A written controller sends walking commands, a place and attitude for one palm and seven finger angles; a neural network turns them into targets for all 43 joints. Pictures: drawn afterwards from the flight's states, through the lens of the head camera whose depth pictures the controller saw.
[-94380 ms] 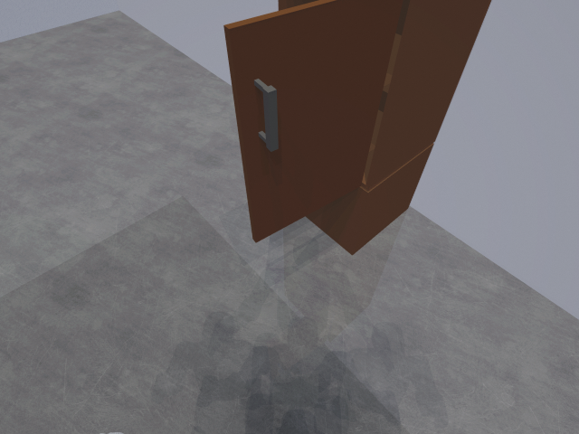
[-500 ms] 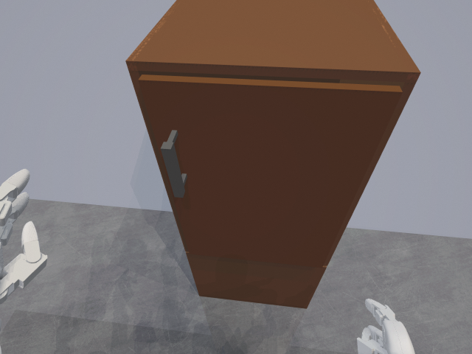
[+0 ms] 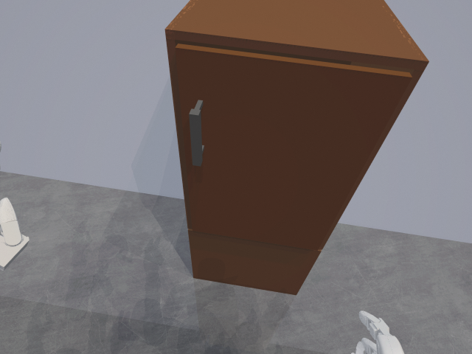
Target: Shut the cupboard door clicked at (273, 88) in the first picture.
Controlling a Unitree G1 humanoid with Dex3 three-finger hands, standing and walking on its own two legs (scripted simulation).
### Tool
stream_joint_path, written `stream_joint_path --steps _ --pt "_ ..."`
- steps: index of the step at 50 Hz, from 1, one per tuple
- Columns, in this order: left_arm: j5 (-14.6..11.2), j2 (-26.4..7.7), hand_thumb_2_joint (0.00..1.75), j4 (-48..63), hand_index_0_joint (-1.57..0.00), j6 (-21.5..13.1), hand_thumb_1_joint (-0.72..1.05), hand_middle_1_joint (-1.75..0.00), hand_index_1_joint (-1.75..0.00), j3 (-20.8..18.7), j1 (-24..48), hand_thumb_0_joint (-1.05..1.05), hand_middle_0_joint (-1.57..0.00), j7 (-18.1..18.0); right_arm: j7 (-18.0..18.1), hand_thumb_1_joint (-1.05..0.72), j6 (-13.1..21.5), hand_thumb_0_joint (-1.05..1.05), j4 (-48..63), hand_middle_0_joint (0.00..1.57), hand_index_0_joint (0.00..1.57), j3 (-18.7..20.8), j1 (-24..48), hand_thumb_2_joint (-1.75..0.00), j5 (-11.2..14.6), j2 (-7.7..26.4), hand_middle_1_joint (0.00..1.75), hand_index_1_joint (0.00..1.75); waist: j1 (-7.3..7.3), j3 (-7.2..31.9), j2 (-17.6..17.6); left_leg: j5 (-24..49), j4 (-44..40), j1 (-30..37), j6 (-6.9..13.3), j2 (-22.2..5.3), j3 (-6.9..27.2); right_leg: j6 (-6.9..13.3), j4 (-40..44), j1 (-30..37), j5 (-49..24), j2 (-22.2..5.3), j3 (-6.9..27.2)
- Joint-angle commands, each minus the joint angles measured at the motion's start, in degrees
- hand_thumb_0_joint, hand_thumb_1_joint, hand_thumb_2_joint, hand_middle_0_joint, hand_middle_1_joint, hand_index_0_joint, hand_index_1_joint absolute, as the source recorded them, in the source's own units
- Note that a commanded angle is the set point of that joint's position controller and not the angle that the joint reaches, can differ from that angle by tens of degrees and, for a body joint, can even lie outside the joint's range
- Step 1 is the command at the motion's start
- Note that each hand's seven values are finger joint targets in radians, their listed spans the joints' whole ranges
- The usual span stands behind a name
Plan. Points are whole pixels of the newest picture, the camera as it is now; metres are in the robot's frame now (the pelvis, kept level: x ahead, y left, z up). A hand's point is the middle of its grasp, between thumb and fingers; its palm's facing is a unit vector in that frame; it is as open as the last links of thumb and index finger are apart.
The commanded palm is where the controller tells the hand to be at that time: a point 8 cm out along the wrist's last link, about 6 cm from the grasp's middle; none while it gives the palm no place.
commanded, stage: step back with the hand held close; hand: left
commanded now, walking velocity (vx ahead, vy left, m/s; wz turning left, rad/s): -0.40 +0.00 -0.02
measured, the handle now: (198, 134) +0.52 +0.11 +0.09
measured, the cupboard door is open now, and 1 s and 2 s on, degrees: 0 0 0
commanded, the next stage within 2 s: stop stepping back and stand still in 0.62 s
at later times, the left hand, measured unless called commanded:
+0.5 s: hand out of the picture +0.15 +0.30 +0.20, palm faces +0.49 -0.78 -0.39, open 7.4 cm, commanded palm +0.10 +0.32 +0.19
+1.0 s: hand out of the picture +0.08 +0.32 +0.19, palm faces +0.50 -0.84 -0.20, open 7.4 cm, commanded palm +0.03 +0.33 +0.19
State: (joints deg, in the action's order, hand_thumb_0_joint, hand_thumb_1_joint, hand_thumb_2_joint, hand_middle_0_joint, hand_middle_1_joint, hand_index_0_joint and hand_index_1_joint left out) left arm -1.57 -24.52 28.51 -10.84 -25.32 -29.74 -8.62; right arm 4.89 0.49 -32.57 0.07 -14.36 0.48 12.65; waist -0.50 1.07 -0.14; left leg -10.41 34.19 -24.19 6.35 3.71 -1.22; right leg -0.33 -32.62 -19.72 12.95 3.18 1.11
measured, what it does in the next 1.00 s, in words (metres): walks backwards: right foot, then left foot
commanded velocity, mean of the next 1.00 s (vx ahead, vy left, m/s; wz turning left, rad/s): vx -0.20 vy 0.00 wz -0.03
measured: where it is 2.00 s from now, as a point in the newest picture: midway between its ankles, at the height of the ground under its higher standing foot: outside the picture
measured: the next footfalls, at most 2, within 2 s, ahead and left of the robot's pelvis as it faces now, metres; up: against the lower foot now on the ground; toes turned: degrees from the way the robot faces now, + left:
right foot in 0.70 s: -0.23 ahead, -0.12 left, +0.00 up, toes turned -5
left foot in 0.92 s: +0.00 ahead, +0.08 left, +0.00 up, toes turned -8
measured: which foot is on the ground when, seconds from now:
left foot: down 0.00-0.80, up 0.82-0.90, down 0.92-1.00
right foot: down 0.00-0.32, up 0.34-0.68, down 0.70-0.98, up 1.00-1.00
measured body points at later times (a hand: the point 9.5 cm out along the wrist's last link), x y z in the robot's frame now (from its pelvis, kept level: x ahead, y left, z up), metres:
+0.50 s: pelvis -0.04 +0.02 +0.01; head -0.05 +0.07 +0.45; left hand +0.12 +0.34 +0.22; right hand +0.12 -0.21 -0.06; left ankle +0.08 +0.05 -0.72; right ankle -0.17 -0.13 -0.67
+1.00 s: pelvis -0.14 +0.04 -0.02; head -0.20 +0.09 +0.42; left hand +0.05 +0.36 +0.20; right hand -0.07 -0.25 -0.09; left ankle -0.04 +0.09 -0.72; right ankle -0.27 -0.12 -0.72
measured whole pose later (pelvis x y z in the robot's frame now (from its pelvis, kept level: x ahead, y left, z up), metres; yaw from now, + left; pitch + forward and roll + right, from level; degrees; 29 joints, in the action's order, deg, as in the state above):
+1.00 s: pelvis -0.14 +0.04 -0.02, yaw -7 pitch -2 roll -4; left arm -2.8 -23.6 22.6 -11.2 -26.9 -19.2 -9.7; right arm 5.4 2.9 -41.8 1.1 -20.5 0.8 14.7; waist 0.5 7.8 1.7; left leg -15.5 45.6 -28.0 4.7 1.6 0.2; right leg -1.6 -35.9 -3.6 30.0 -1.6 -1.3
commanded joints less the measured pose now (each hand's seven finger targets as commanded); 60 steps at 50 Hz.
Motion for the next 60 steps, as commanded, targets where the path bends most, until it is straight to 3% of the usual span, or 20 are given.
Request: stream_joint_path --steps 1,11,14,16,19,22,28,32,36,38,41,42,46,48,50,51,53,57,59,60 --pt "0.53 -10.15 0.90 10.08 -0.20 -3.96 0.90 -0.30 -0.30 -7.50 2.33 0.00 -0.20 -0.54 0.40 -0.90 2.98 0.00 8.82 0.20 0.20 3.94 6.81 -0.90 -0.19 9.71 0.30 0.30 0.47 2.54 -5.82 -31.64 -17.99 -22.44 1.21 -14.12 16.59 1.38 -4.61 19.55 3.43 -2.50 6.67" --pt "0.03 -12.20 0.90 14.48 -0.20 -5.42 0.90 -0.30 -0.30 -7.48 4.92 0.00 -0.20 -1.81 -0.62 -0.90 2.80 0.00 7.07 0.20 0.20 3.63 6.63 -0.90 -0.69 7.56 0.30 0.30 -0.64 4.10 1.68 -18.38 -2.55 -2.92 -3.00 -8.93 10.87 5.91 8.61 -5.02 12.47 -11.61 16.64" --pt "0.11 -11.40 0.90 17.10 -0.20 -6.25 0.90 -0.30 -0.30 -7.56 3.94 0.00 -0.20 -1.90 -0.18 -0.90 3.51 0.00 7.60 0.20 0.20 3.34 7.34 -0.90 -0.41 7.84 0.30 0.30 -0.56 6.35 -5.65 -20.55 -11.85 -7.10 -0.96 -12.95 14.43 2.54 -1.31 2.00 7.29 -4.85 8.26" --pt "0.24 -13.02 0.90 17.01 -0.20 -6.87 0.90 -0.30 -0.30 -10.59 3.35 0.00 -0.20 -1.63 0.41 -0.90 4.62 0.00 7.58 0.20 0.20 3.84 8.67 -0.90 -0.80 8.65 0.30 0.30 0.58 7.48 -13.90 -28.23 -23.52 -17.70 1.73 -20.88 22.05 -0.10 -15.73 13.81 4.76 1.54 1.84" --pt "-0.16 -12.38 0.90 16.71 -0.20 -6.98 0.90 -0.30 -0.30 -10.88 4.04 0.00 -0.20 -0.85 -0.33 -0.90 5.89 0.00 6.26 0.20 0.20 4.58 7.30 -0.90 -1.45 8.32 0.30 0.30 0.13 8.56 -12.12 -30.57 -27.20 -17.67 1.48 -24.01 21.12 -0.19 -27.99 14.65 12.19 3.41 1.35" --pt "-1.67 -9.22 0.90 14.92 -0.20 -6.43 0.90 -0.30 -0.30 -7.08 3.13 0.00 -0.20 -0.27 -0.95 -0.90 6.75 0.00 5.15 0.20 0.20 3.87 6.98 -0.90 -1.51 6.40 0.30 0.30 0.45 6.77 -6.72 -19.38 -25.16 -5.04 -0.88 -20.75 16.88 0.09 -19.64 5.87 16.64 2.30 -0.31" --pt "-3.20 -8.57 0.90 14.10 -0.20 -5.95 0.90 -0.30 -0.30 -2.83 5.95 0.00 -0.20 0.55 -2.16 -0.90 8.14 0.00 1.79 0.20 0.20 3.19 6.20 -0.90 -1.28 6.18 0.30 0.30 0.71 13.22 -11.89 -5.80 -26.66 16.47 -8.81 -17.94 11.95 1.25 6.38 4.65 18.81 2.22 -3.04" --pt "-3.40 -11.81 0.90 19.15 -0.20 -7.13 0.90 -0.30 -0.30 -5.01 4.99 0.00 -0.20 1.21 -2.91 -0.90 7.39 0.00 1.68 0.20 0.20 2.97 6.25 -0.90 -1.43 5.62 0.30 0.30 1.39 20.42 -10.43 23.27 -14.56 28.26 -9.92 -13.78 4.86 1.41 17.06 5.90 5.36 0.42 -2.10" --pt "-4.47 -20.26 0.90 23.08 -0.20 -8.34 0.90 -0.30 -0.30 -14.12 1.04 0.00 -0.20 1.11 -2.46 -0.90 6.85 0.00 4.17 0.20 0.20 2.49 9.82 -0.90 -2.07 5.93 0.30 0.30 1.80 21.54 -7.98 7.17 -10.63 26.66 -9.30 -11.52 2.39 3.14 15.89 0.65 8.62 -4.37 -1.24" --pt "-5.23 -15.93 0.90 20.88 -0.20 -7.52 0.90 -0.30 -0.30 -11.15 -2.80 0.00 -0.20 1.14 -1.96 -0.90 5.97 0.00 5.22 0.20 0.20 2.81 8.36 -0.90 -0.38 4.97 0.30 0.30 -0.14 15.69 0.00 -2.05 1.18 28.44 -10.20 -6.50 -0.98 5.47 17.94 -9.56 15.10 -8.58 -0.93" --pt "-4.95 -19.69 0.90 17.45 -0.20 -4.04 0.90 -0.30 -0.30 -15.91 -6.46 0.00 -0.20 -0.30 -0.10 -0.90 4.29 0.00 4.91 0.20 0.20 2.64 8.42 -0.90 -1.30 6.09 0.30 0.30 -1.15 3.49 0.37 -7.94 20.39 19.65 -9.28 -5.47 4.46 12.27 22.15 -22.77 30.64 -19.00 9.21" --pt "-3.86 -15.35 0.90 15.87 -0.20 -2.67 0.90 -0.30 -0.30 -11.34 -4.48 0.00 -0.20 -0.26 -0.04 -0.90 3.64 0.00 4.22 0.20 0.20 2.25 7.38 -0.90 -1.37 5.29 0.30 0.30 -2.17 -2.81 -0.30 -7.20 20.80 11.93 -8.60 -6.37 6.24 12.97 21.77 -20.93 29.59 -19.90 10.07" --pt "-0.82 -10.50 0.90 2.23 -0.20 -1.16 0.90 -0.30 -0.30 -1.82 23.83 0.00 -0.20 -0.56 0.70 -0.90 5.41 0.00 1.80 0.20 0.20 1.76 5.88 -0.90 0.13 8.05 0.30 0.30 -4.26 -21.42 1.80 -10.41 4.65 0.91 -5.96 -8.56 6.40 5.09 14.31 -17.31 24.31 -14.04 1.60" --pt "-0.35 -8.24 0.90 -4.48 -0.20 -0.44 0.90 -0.30 -0.30 1.60 27.69 0.00 -0.20 -0.47 1.42 -0.90 6.82 0.00 2.76 0.20 0.20 1.88 4.63 -0.90 1.07 9.67 0.30 0.30 -2.93 -20.68 -4.27 -10.29 -8.89 -1.40 -3.93 -9.90 14.52 1.59 3.89 -9.54 16.73 -5.29 -3.83" --pt "-1.07 -8.32 0.90 1.67 -0.20 -1.54 0.90 -0.30 -0.30 1.81 28.25 0.00 -0.20 -0.31 0.93 -0.90 8.73 0.00 3.19 0.20 0.20 1.66 5.47 -0.90 0.51 8.43 0.30 0.30 -2.29 -11.08 -19.42 -35.71 -30.95 -3.84 -7.42 -15.13 34.59 0.56 -11.85 0.25 16.97 1.34 -0.96" --pt "-1.34 -10.89 0.90 7.72 -0.20 -2.77 0.90 -0.30 -0.30 -0.52 27.61 0.00 -0.20 -0.21 0.66 -0.90 9.40 0.00 3.55 0.20 0.20 1.89 6.30 -0.90 0.21 7.82 0.30 0.30 -0.97 -6.16 -19.70 -38.12 -33.40 -1.52 -10.03 -15.42 35.73 1.10 -14.86 2.27 17.45 1.56 0.54" --pt "-2.43 -11.29 0.90 18.17 -0.20 -4.20 0.90 -0.30 -0.30 -3.38 13.68 0.00 -0.20 -0.07 -1.10 -0.90 10.47 0.00 4.58 0.20 0.20 2.87 6.95 -0.90 -0.74 6.97 0.30 0.30 1.38 7.75 -13.08 -33.36 -33.33 5.09 -13.88 -14.09 28.41 2.08 -14.38 9.27 17.24 4.04 -1.75" --pt "-4.08 -14.85 0.90 27.94 -0.20 -4.24 0.90 -0.30 -0.30 -10.87 -18.74 0.00 -0.20 0.77 -3.82 -0.90 9.71 0.00 7.50 0.20 0.20 2.26 6.37 -0.90 -1.25 4.70 0.30 0.30 2.19 18.56 -13.60 -16.77 -21.78 1.88 -9.83 -8.53 8.92 3.18 4.14 24.44 13.29 3.60 -6.26" --pt "-3.37 -16.64 0.90 26.69 -0.20 -3.53 0.90 -0.30 -0.30 -13.45 -20.71 0.00 -0.20 0.07 -3.63 -0.90 6.96 0.00 6.58 0.20 0.20 1.97 5.40 -0.90 -1.34 4.52 0.30 0.30 1.15 15.52 -9.84 -15.05 -8.24 -6.73 -9.30 -5.14 3.10 4.90 11.04 27.47 13.21 -3.78 -0.78" --pt "-2.92 -16.63 0.90 23.57 -0.20 -3.16 0.90 -0.30 -0.30 -14.03 -18.28 0.00 -0.20 -0.27 -3.21 -0.90 5.07 0.00 5.12 0.20 0.20 2.25 4.47 -0.90 -1.64 3.82 0.30 0.30 0.83 10.26 0.03 -14.32 6.04 -12.22 -8.26 -3.59 0.95 8.63 17.01 22.61 17.15 -13.70 9.67"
